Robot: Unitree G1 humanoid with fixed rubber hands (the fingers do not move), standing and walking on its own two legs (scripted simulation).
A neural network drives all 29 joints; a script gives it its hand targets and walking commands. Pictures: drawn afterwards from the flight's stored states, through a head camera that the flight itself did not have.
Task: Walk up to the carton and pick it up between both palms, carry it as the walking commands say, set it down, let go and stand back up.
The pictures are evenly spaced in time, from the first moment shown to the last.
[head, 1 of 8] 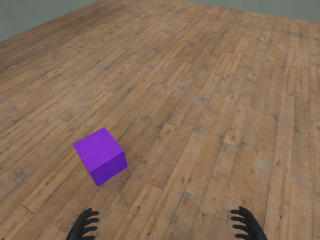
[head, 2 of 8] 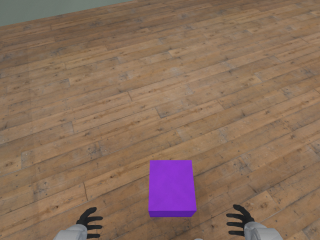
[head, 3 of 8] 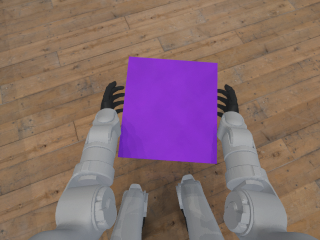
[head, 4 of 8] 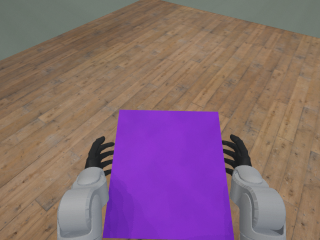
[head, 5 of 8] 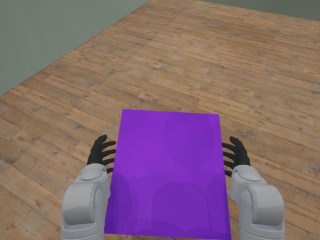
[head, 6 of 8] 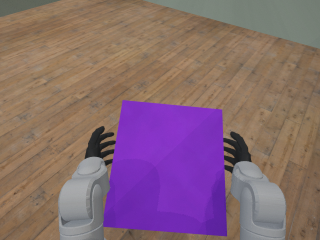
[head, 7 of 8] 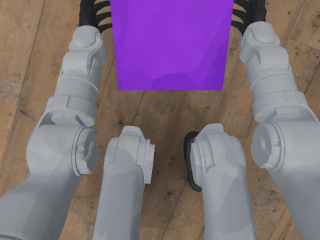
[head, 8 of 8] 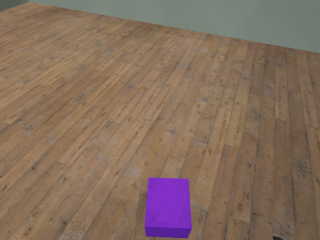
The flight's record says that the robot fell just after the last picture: no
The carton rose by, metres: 0.71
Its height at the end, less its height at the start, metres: +0.00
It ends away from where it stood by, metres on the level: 1.47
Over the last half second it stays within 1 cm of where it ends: yes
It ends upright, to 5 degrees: yes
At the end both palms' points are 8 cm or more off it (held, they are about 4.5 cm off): yes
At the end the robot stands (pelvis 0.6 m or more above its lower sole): yes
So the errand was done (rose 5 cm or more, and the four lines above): yes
